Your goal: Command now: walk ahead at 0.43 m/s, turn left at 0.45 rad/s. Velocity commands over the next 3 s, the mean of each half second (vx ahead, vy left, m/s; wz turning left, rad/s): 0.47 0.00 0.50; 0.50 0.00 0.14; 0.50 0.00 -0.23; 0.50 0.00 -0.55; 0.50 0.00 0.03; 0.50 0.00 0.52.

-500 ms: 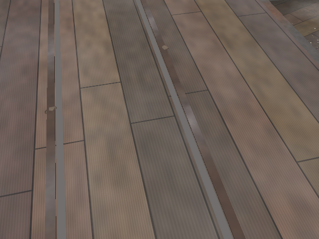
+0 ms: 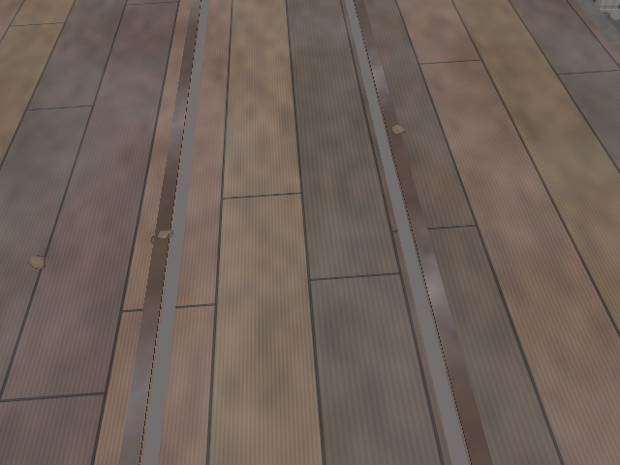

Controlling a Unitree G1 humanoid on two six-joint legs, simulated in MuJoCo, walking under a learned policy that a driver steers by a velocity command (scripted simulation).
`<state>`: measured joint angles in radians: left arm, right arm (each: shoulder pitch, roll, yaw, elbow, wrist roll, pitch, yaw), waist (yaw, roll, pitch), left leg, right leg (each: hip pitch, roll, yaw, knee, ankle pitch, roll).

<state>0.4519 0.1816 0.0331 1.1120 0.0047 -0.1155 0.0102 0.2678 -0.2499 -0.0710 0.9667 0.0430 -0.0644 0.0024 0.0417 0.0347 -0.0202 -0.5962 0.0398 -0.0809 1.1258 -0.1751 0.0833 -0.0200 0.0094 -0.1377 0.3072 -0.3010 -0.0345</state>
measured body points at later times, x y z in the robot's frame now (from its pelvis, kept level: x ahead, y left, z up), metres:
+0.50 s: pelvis +0.27 +0.07 +0.00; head +0.29 +0.09 +0.45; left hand +0.34 +0.37 -0.11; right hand +0.41 -0.16 -0.13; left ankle +0.27 +0.13 -0.74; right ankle +0.35 -0.10 -0.66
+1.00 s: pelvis +0.57 +0.09 +0.00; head +0.59 +0.09 +0.45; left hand +0.58 +0.37 -0.12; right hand +0.73 -0.14 -0.13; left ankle +0.50 +0.22 -0.66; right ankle +0.63 +0.02 -0.74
